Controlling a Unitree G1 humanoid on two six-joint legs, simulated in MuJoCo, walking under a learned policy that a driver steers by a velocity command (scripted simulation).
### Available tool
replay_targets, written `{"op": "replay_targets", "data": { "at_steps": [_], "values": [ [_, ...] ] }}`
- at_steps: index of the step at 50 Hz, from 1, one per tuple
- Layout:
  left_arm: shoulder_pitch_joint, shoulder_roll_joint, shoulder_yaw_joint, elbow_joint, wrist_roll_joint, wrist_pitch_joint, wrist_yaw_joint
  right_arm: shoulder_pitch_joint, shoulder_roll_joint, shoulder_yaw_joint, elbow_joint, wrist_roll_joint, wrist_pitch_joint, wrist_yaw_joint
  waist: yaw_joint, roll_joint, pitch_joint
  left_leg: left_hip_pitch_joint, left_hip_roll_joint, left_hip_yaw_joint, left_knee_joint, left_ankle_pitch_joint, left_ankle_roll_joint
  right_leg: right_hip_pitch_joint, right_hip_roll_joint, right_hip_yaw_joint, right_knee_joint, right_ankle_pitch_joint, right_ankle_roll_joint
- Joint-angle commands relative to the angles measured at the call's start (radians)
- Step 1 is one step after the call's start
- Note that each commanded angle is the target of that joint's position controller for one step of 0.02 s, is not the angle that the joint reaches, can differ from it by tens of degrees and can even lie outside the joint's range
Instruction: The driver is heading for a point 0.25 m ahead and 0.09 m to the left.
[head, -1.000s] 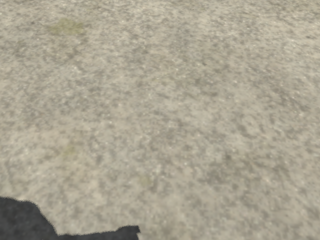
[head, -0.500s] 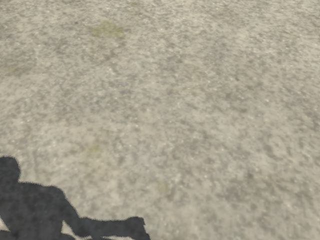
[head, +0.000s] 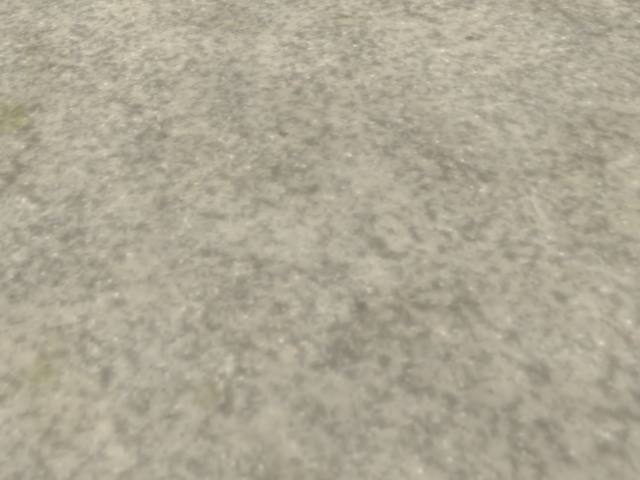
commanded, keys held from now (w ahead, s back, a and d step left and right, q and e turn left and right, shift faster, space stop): q+shift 0.18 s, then shift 0.82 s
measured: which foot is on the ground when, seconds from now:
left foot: up 0.00-0.36, down 0.38-1.00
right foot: down 0.00-0.38, up 0.40-0.70, down 0.72-1.00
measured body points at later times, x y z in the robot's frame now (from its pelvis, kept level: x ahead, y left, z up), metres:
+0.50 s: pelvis +0.03 +0.04 +0.00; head +0.05 +0.06 +0.45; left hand +0.05 +0.32 -0.14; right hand +0.22 -0.19 -0.11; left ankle +0.00 +0.12 -0.74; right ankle +0.02 -0.08 -0.71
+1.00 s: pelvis +0.05 +0.01 +0.00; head +0.06 +0.01 +0.45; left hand +0.03 +0.27 -0.14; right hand +0.15 -0.23 -0.15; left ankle +0.00 +0.12 -0.74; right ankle +0.06 -0.10 -0.74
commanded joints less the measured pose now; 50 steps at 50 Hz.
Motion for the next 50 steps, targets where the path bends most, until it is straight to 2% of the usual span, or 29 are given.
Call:
{"op": "replay_targets", "data": {
  "at_steps": [1, 3, 5, 10, 14, 16, 17, 18, 19, 20, 21, 22, 23, 24, 26, 28, 30, 33, 35, 36, 37, 39, 41, 43, 50],
  "values": [
    [0.02, 0.061, -0.009, -0.025, 0.021, -0.024, 0.017, 0.03, -0.035, 0.0, -0.009, 0.005, 0.011, 0.009, 0.026, -0.135, -0.113, 0.091, 0.008, -0.024, -0.131, 0.041, 0.006, 0.063, -0.27, 0.118, -0.171, 0.227, -0.072],
    [0.026, 0.121, 0.003, -0.009, 0.029, -0.021, 0.026, 0.005, -0.077, -0.014, -0.014, 0.006, 0.012, 0.013, 0.045, -0.158, -0.062, 0.07, -0.026, -0.035, -0.148, 0.019, 0.019, 0.059, -0.295, 0.112, -0.173, 0.154, -0.08],
    [0.032, 0.144, 0.01, -0.001, 0.022, -0.014, 0.031, 0.006, -0.1, -0.025, -0.017, 0.003, 0.01, 0.019, 0.045, -0.137, -0.039, 0.015, -0.023, -0.028, -0.121, -0.019, 0.023, 0.093, -0.337, 0.123, -0.162, 0.158, -0.106],
    [0.022, 0.115, 0.007, 0.005, 0.019, -0.021, 0.036, 0.001, -0.063, -0.024, -0.039, 0.001, 0.008, 0.036, 0.043, -0.103, -0.033, -0.016, -0.003, 0.002, -0.127, -0.083, 0.02, 0.146, -0.379, 0.093, -0.121, 0.281, -0.146],
    [0.015, 0.114, 0.007, 0.031, 0.016, -0.03, 0.027, 0.039, -0.031, -0.016, -0.041, 0.009, 0.006, 0.026, 0.027, -0.136, -0.093, 0.092, -0.042, 0.032, -0.246, -0.112, 0.043, 0.164, -0.365, 0.053, -0.033, 0.553, -0.146],
    [0.008, 0.118, 0.008, 0.044, 0.014, -0.03, 0.023, 0.047, -0.025, -0.012, -0.043, 0.014, 0.002, 0.018, 0.021, -0.157, -0.116, 0.146, -0.06, 0.05, -0.343, -0.085, 0.058, 0.173, -0.356, 0.044, 0.016, 0.626, -0.132],
    [-0.002, 0.12, 0.008, 0.05, 0.01, -0.029, 0.022, 0.058, -0.017, -0.009, -0.041, 0.014, -0.003, 0.015, 0.005, -0.155, -0.125, 0.195, -0.068, 0.059, -0.44, -0.02, 0.067, 0.162, -0.34, 0.028, 0.051, 0.621, -0.111],
    [-0.006, 0.125, 0.008, 0.059, 0.007, -0.027, 0.023, 0.071, -0.014, -0.004, -0.042, 0.01, -0.012, 0.011, -0.021, -0.14, -0.128, 0.277, -0.063, 0.046, -0.606, 0.131, 0.078, 0.122, -0.317, 0.002, 0.094, 0.569, -0.067],
    [0.002, 0.112, 0.003, 0.057, 0.004, -0.031, 0.022, 0.092, -0.065, -0.012, -0.042, -0.008, -0.025, 0.004, -0.031, -0.076, -0.164, 0.423, 0.022, -0.069, -0.711, 0.284, 0.104, 0.023, -0.281, -0.031, 0.168, 0.444, -0.006],
    [0.023, 0.028, -0.02, 0.015, 0.0, -0.036, 0.013, 0.09, -0.181, -0.032, -0.06, -0.019, -0.034, -0.002, 0.003, 0.15, -0.201, 0.562, 0.291, -0.379, -0.7, 0.72, 0.21, -0.174, -0.147, -0.126, 0.316, -0.03, 0.066],
    [-0.027, 0.051, -0.016, 0.04, 0.003, -0.014, 0.023, 0.126, -0.114, -0.016, -0.033, 0.005, -0.039, -0.008, -0.06, 0.104, -0.206, 0.475, 0.354, -0.367, -0.669, 0.86, 0.336, -0.151, -0.102, -0.061, 0.404, -0.416, 0.081],
    [-0.017, 0.06, -0.013, 0.048, 0.003, -0.002, 0.021, 0.091, -0.079, -0.002, -0.029, 0.006, -0.043, -0.01, -0.027, 0.053, -0.162, 0.455, 0.314, -0.308, -0.673, 0.811, 0.35, -0.169, -0.113, -0.022, 0.467, -0.416, 0.088],
    [-0.013, 0.062, -0.012, 0.064, 0.004, 0.002, 0.018, 0.033, -0.049, 0.011, -0.031, 0.005, -0.042, -0.015, -0.007, 0.032, -0.121, 0.431, 0.264, -0.253, -0.69, 0.738, 0.317, -0.184, -0.122, -0.007, 0.469, -0.367, 0.096],
    [0.001, 0.072, -0.008, 0.08, 0.005, 0.003, 0.017, -0.013, -0.041, 0.017, -0.033, 0.003, -0.039, -0.021, 0.016, 0.037, -0.088, 0.419, 0.214, -0.207, -0.699, 0.711, 0.273, -0.187, -0.128, -0.008, 0.443, -0.316, 0.107],
    [0.05, 0.08, -0.007, 0.118, 0.015, 0.006, 0.013, -0.023, -0.054, 0.018, -0.02, 0.003, -0.039, -0.025, 0.025, 0.063, -0.102, 0.434, 0.161, -0.142, -0.678, 0.804, 0.244, -0.155, -0.114, -0.029, 0.419, -0.26, 0.132],
    [0.06, 0.061, -0.013, 0.137, 0.006, 0.008, 0.012, -0.015, -0.052, 0.02, -0.001, 0.003, -0.041, -0.021, 0.018, 0.047, -0.12, 0.432, 0.151, -0.117, -0.664, 0.807, 0.237, -0.116, -0.113, -0.037, 0.363, -0.245, 0.145],
    [0.039, 0.046, -0.02, 0.144, 0.001, 0.009, 0.017, -0.019, -0.054, 0.021, 0.017, -0.002, -0.041, -0.019, 0.005, 0.06, -0.108, 0.403, 0.143, -0.118, -0.66, 0.734, 0.231, -0.08, -0.114, -0.046, 0.278, -0.227, 0.145],
    [0.044, 0.046, -0.022, 0.168, -0.001, 0.006, 0.029, -0.036, -0.053, 0.021, 0.042, -0.004, -0.042, -0.02, 0.006, 0.071, -0.101, 0.359, 0.146, -0.152, -0.655, 0.615, 0.222, -0.017, -0.114, -0.057, 0.143, -0.158, 0.134],
    [0.071, 0.042, -0.028, 0.194, 0.01, -0.009, 0.033, -0.057, -0.049, 0.021, 0.054, 0.006, -0.045, -0.021, 0.037, 0.025, -0.102, 0.285, 0.12, -0.155, -0.652, 0.434, 0.164, 0.114, -0.145, -0.029, -0.05, 0.089, 0.12],
    [0.075, 0.074, -0.026, 0.201, 0.021, -0.022, 0.036, -0.037, -0.032, 0.024, 0.062, 0.004, -0.049, -0.02, 0.023, -0.014, -0.111, 0.242, 0.091, -0.152, -0.65, 0.31, 0.129, 0.177, -0.21, 0.044, -0.069, 0.184, 0.111],
    [0.038, 0.128, -0.014, 0.213, 0.009, -0.028, 0.032, 0.013, -0.021, 0.02, 0.079, 0.007, -0.044, -0.014, -0.033, -0.111, -0.071, 0.269, 0.024, -0.113, -0.693, 0.207, 0.112, 0.096, -0.227, 0.07, -0.023, 0.22, 0.08],
    [0.028, 0.064, -0.027, 0.229, 0.007, -0.039, 0.021, -0.005, -0.028, 0.018, 0.12, 0.005, -0.039, -0.021, 0.005, -0.107, -0.045, 0.345, 0.02, -0.1, -0.684, 0.218, 0.1, 0.029, -0.215, 0.06, -0.045, 0.162, 0.075],
    [0.042, 0.059, -0.031, 0.251, 0.006, -0.046, 0.028, -0.002, -0.035, 0.012, 0.143, 0.006, -0.042, -0.021, 0.008, -0.117, -0.065, 0.373, 0.031, -0.099, -0.667, 0.296, 0.101, 0.047, -0.204, 0.054, -0.061, 0.181, 0.08],
    [0.05, 0.057, -0.031, 0.271, 0.003, -0.049, 0.033, 0.01, -0.025, 0.014, 0.167, 0.007, -0.046, -0.021, 0.008, -0.102, -0.077, 0.366, 0.036, -0.097, -0.674, 0.31, 0.097, 0.077, -0.205, 0.052, -0.063, 0.199, 0.075],
    [0.053, 0.042, -0.036, 0.321, 0.004, -0.048, 0.038, 0.045, -0.008, 0.021, 0.245, 0.007, -0.045, -0.029, 0.01, -0.063, -0.059, 0.345, 0.035, -0.088, -0.693, 0.288, 0.078, 0.093, -0.206, 0.053, -0.073, 0.188, 0.059]
  ]
}}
